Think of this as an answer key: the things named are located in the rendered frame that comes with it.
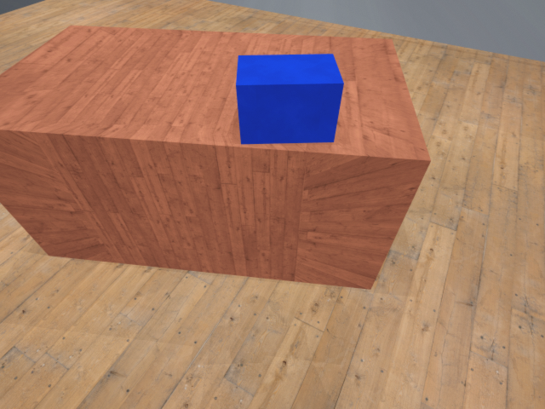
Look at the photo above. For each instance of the pedestal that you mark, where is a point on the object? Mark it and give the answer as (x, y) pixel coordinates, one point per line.
(123, 145)

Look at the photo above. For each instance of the carton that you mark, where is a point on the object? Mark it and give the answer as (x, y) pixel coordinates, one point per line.
(288, 98)

